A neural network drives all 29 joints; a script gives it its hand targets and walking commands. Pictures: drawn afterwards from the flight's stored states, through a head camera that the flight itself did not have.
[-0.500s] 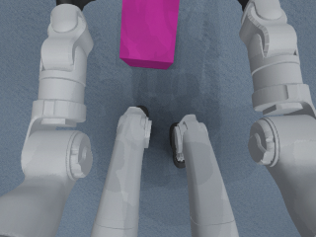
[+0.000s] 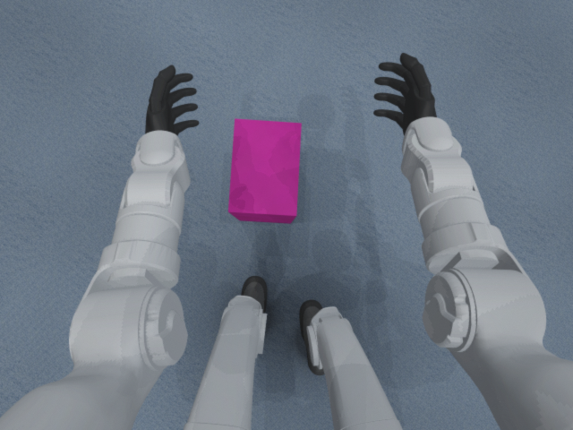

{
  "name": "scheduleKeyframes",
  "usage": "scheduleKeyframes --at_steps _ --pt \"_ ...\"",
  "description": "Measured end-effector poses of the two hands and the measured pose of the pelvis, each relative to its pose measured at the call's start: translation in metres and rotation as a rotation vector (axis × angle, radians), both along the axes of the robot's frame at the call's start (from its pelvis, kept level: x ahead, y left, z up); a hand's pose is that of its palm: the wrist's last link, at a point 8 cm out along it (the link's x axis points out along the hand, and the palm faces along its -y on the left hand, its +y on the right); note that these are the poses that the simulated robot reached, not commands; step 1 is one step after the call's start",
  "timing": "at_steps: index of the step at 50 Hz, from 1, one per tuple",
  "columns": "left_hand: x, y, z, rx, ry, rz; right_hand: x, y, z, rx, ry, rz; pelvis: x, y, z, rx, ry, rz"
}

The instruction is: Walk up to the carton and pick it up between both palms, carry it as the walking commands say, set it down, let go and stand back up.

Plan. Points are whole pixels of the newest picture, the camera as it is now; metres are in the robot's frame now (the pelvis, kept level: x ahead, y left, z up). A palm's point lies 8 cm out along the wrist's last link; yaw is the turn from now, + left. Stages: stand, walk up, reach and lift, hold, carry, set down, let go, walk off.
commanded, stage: let go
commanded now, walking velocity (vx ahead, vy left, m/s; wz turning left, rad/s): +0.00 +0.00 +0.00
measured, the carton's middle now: (266, 178) +0.50 +0.06 -0.54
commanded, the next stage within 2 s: stand in 1.24 s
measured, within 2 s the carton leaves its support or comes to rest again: neither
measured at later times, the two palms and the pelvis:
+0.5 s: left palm (83, 228) +0.34 +0.23 -0.02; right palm (491, 213) +0.37 -0.20 -0.03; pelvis +0.08 +0.00 +0.08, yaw +2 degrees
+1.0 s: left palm (59, 330) +0.25 +0.21 +0.03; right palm out of the picture +0.27 -0.24 +0.03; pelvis +0.11 -0.02 +0.10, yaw +1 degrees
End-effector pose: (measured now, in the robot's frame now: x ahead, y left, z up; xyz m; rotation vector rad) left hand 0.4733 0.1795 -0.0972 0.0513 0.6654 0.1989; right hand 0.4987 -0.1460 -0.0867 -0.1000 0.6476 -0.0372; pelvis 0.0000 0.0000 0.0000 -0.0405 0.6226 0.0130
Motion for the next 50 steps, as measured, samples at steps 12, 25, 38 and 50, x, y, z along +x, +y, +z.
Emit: scheduleKeyframes --at_steps 12,25,38,50 --pt "-0.051 0.021 0.012 0.082 0.072 -0.07 -0.059 -0.023 -0.004 -0.086 0.08 0.01 0.031 0.0 0.037 0.014 -0.009 0.002" --pt "-0.13 0.049 0.082 0.082 0.12 -0.072 -0.127 -0.057 0.058 -0.08 0.118 0.019 0.078 -0.005 0.076 0.039 -0.179 0.018" --pt "-0.203 0.033 0.122 0.045 0.104 -0.091 -0.211 -0.098 0.109 -0.099 0.119 -0.004 0.105 -0.016 0.097 0.068 -0.467 -0.003" --pt "-0.219 0.035 0.131 0.048 0.128 -0.119 -0.228 -0.096 0.116 -0.057 0.124 -0.014 0.106 -0.019 0.098 0.081 -0.66 0.0"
